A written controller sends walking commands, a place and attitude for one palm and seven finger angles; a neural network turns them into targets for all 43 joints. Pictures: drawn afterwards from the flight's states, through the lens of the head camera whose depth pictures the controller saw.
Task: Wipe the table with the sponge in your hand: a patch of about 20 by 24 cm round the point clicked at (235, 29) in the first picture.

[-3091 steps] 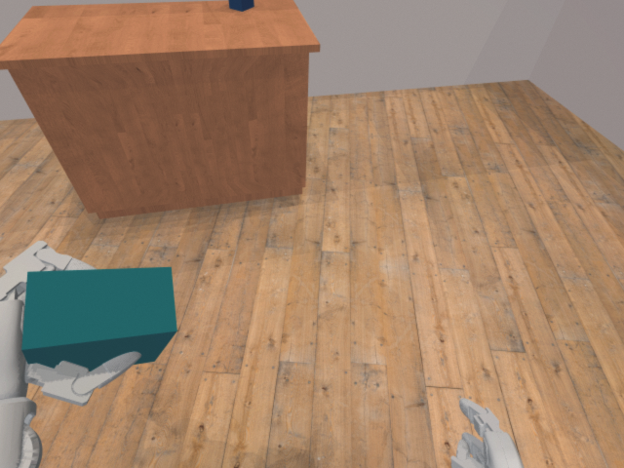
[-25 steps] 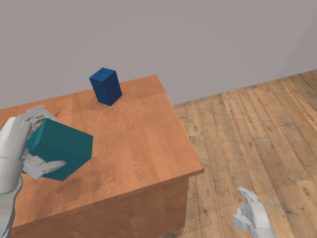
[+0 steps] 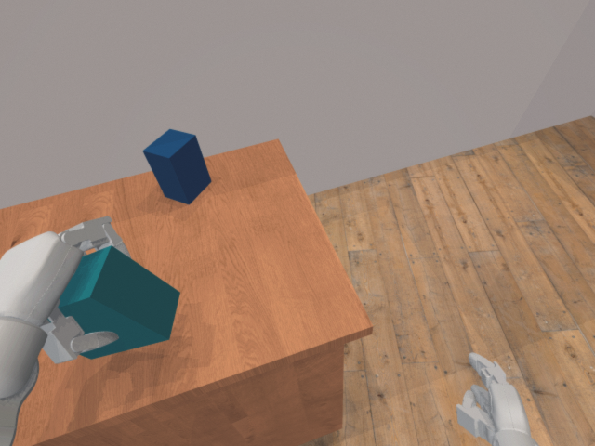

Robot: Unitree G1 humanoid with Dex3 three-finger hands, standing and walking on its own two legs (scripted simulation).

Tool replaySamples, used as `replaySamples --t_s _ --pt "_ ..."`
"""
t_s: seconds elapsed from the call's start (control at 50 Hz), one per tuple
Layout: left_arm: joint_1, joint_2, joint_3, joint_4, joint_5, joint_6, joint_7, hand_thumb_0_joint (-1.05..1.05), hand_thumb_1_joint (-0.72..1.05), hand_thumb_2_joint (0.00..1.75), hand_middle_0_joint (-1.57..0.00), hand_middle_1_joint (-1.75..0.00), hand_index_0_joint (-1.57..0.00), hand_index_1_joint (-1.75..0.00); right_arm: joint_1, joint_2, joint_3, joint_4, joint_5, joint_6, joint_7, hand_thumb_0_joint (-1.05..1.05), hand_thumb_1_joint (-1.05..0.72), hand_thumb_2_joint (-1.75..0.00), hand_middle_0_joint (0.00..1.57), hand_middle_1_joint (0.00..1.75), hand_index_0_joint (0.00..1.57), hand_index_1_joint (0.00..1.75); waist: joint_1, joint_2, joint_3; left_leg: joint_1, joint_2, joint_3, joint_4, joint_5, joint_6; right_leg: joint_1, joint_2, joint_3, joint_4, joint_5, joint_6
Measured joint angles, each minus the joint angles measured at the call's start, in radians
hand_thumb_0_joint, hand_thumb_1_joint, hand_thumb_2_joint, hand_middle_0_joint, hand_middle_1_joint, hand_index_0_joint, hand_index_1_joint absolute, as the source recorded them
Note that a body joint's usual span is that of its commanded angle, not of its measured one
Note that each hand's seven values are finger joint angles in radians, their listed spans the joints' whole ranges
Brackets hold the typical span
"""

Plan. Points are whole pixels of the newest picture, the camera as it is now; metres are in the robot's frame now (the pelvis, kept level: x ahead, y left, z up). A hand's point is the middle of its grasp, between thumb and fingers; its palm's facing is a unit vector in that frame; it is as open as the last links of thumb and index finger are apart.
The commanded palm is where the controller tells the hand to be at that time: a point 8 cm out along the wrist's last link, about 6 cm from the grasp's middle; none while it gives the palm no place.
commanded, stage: turn the palm down, sponge in hand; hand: left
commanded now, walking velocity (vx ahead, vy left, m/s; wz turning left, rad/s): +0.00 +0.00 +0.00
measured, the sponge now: (112, 313) +0.23 +0.25 +0.11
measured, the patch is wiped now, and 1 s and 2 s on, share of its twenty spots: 0.00 0.00 0.00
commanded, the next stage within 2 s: move the sponge above the wiping area in 1.08 s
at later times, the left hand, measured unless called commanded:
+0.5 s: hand (30, 278) +0.22 +0.30 +0.19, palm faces +0.21 -0.09 -0.97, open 10.2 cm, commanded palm +0.17 +0.32 +0.24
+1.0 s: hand out of the picture +0.22 +0.34 +0.22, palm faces +0.29 +0.01 -0.96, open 10.2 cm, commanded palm +0.16 +0.32 +0.24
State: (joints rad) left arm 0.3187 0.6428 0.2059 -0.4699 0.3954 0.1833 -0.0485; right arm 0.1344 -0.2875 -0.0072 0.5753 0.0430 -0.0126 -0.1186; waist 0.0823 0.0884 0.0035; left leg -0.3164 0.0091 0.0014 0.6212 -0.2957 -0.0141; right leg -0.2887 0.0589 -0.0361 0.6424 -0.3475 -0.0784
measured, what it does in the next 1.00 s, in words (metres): stands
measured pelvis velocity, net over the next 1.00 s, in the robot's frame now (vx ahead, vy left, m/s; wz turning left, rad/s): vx -0.02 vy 0.03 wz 0.01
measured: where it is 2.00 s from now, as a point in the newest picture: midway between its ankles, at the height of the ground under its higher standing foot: outside the picture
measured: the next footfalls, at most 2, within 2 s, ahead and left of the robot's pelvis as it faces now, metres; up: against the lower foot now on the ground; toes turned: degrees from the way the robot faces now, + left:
none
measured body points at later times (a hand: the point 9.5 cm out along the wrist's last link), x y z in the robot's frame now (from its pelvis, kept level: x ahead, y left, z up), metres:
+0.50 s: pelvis -0.01 +0.04 +0.01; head -0.02 +0.00 +0.46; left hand +0.20 +0.30 +0.24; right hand +0.25 -0.14 -0.06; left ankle +0.02 +0.14 -0.72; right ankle +0.00 -0.06 -0.72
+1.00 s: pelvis -0.02 +0.03 +0.02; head -0.04 -0.02 +0.46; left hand +0.20 +0.34 +0.27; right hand +0.25 -0.14 -0.06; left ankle +0.02 +0.14 -0.72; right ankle +0.00 -0.06 -0.72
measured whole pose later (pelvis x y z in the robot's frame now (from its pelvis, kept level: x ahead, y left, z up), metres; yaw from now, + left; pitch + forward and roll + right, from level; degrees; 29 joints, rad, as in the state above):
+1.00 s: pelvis -0.02 +0.03 +0.02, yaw +1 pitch -4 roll +0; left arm -0.01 0.64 0.06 -0.30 0.79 0.44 -0.04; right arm -0.04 -0.25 0.07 0.68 0.06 0.07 -0.06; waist 0.15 0.13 0.02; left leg -0.19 -0.03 0.01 0.44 -0.18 0.02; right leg -0.15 0.02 -0.03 0.46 -0.23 -0.04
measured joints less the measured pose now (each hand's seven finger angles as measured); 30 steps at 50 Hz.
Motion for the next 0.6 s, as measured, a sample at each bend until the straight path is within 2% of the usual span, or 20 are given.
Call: replaySamples --t_s 0.06,0.1,0.14,0.2,0.24,0.28,0.32,0.38,0.44,0.48,0.54,0.6 --pt "0.005 0.018 -0.006 -0.062 0.026 -0.013 0.051 -0.01 -0.53 1.05 -0.74 -1.35 -0.74 -1.34 -0.004 0.018 0.002 -0.006 -0.002 0.002 0.013 0.02 -0.91 -0.89 0.20 0.30 0.20 0.30 0.005 -0.003 -0.018 0.006 -0.001 0.004 -0.002 -0.006 0.001 0.008 -0.001 0.005 -0.009 0.001 0.005" --pt "-0.029 0.022 -0.002 -0.057 0.036 0.029 0.087 -0.01 -0.53 1.05 -0.74 -1.35 -0.74 -1.34 -0.014 0.022 0.006 -0.004 0.003 0.017 0.021 0.02 -0.91 -0.89 0.20 0.30 0.20 0.30 0.012 0.004 -0.026 0.012 -0.003 0.006 -0.008 -0.004 0.004 0.017 -0.003 0.007 -0.019 0.004 0.010" --pt "-0.078 0.018 0.005 -0.019 0.048 0.102 0.105 -0.01 -0.53 1.05 -0.74 -1.35 -0.74 -1.34 -0.029 0.018 0.015 0.002 0.011 0.039 0.028 0.02 -0.90 -0.89 0.20 0.30 0.20 0.30 0.017 0.015 -0.029 0.020 -0.007 0.007 -0.019 0.002 0.009 0.025 -0.007 0.008 -0.031 0.012 0.015" --pt "-0.134 0.023 0.010 0.061 0.084 0.218 0.083 -0.01 -0.53 1.05 -0.73 -1.35 -0.74 -1.34 -0.053 0.011 0.038 0.005 0.025 0.070 0.028 0.02 -0.90 -0.89 0.20 0.30 0.20 0.30 0.017 0.025 -0.027 0.028 -0.017 0.007 -0.042 0.020 0.017 0.033 -0.016 0.009 -0.050 0.025 0.024" --pt "-0.155 0.023 -0.005 0.106 0.113 0.283 0.043 -0.01 -0.53 1.05 -0.73 -1.35 -0.74 -1.35 -0.066 0.005 0.050 0.000 0.036 0.080 0.026 0.02 -0.90 -0.89 0.20 0.30 0.20 0.30 0.015 0.031 -0.018 0.032 -0.022 0.005 -0.055 0.032 0.023 0.038 -0.022 0.006 -0.063 0.035 0.029" --pt "-0.163 0.015 -0.043 0.124 0.147 0.324 -0.006 -0.01 -0.53 1.05 -0.73 -1.35 -0.74 -1.35 -0.074 0.001 0.056 -0.008 0.041 0.080 0.022 0.02 -0.90 -0.89 0.20 0.30 0.20 0.30 0.015 0.034 -0.006 0.034 -0.029 0.001 -0.067 0.043 0.029 0.043 -0.028 0.003 -0.075 0.045 0.034" --pt "-0.155 -0.003 -0.093 0.106 0.185 0.325 -0.053 -0.01 -0.53 1.06 -0.73 -1.35 -0.74 -1.35 -0.085 -0.001 0.058 -0.010 0.039 0.072 0.018 0.02 -0.90 -0.89 0.20 0.30 0.20 0.30 0.019 0.034 0.009 0.039 -0.034 0.001 -0.075 0.052 0.036 0.049 -0.033 0.002 -0.085 0.053 0.039" --pt "-0.125 -0.023 -0.167 0.030 0.239 0.243 -0.083 -0.01 -0.53 1.06 -0.73 -1.35 -0.74 -1.35 -0.097 0.008 0.057 -0.008 0.019 0.054 0.015 0.02 -0.90 -0.89 0.20 0.30 0.20 0.30 0.030 0.029 0.022 0.053 -0.040 0.003 -0.089 0.061 0.044 0.063 -0.039 0.004 -0.100 0.063 0.045" --pt "-0.104 -0.001 -0.197 -0.039 0.289 0.147 -0.054 -0.01 -0.53 1.06 -0.73 -1.35 -0.74 -1.34 -0.108 0.028 0.061 0.011 0.000 0.041 0.020 0.02 -0.90 -0.89 0.20 0.30 0.20 0.30 0.044 0.021 0.019 0.072 -0.040 0.009 -0.105 0.067 0.047 0.082 -0.039 0.011 -0.120 0.074 0.047" --pt "-0.136 0.022 -0.194 -0.033 0.315 0.122 -0.011 -0.01 -0.53 1.06 -0.74 -1.35 -0.74 -1.34 -0.114 0.040 0.064 0.027 -0.004 0.047 0.029 0.02 -0.90 -0.89 0.20 0.30 0.20 0.30 0.055 0.018 0.009 0.082 -0.041 0.008 -0.116 0.072 0.047 0.095 -0.040 0.011 -0.135 0.081 0.048" --pt "-0.226 0.026 -0.148 0.041 0.319 0.169 0.040 -0.01 -0.54 1.06 -0.74 -1.35 -0.74 -1.34 -0.137 0.049 0.073 0.054 0.007 0.071 0.046 0.02 -0.90 -0.89 0.20 0.30 0.20 0.30 0.067 0.023 0.003 0.097 -0.041 0.009 -0.135 0.085 0.046 0.109 -0.040 0.012 -0.154 0.094 0.050" --pt "-0.291 0.016 -0.091 0.127 0.319 0.253 0.035 0.00 -0.53 1.06 -0.74 -1.35 -0.74 -1.34 -0.156 0.051 0.088 0.057 0.022 0.094 0.050 0.02 -0.90 -0.89 0.20 0.30 0.20 0.30 0.061 0.029 0.001 0.099 -0.046 0.008 -0.157 0.103 0.048 0.108 -0.044 0.011 -0.167 0.107 0.053"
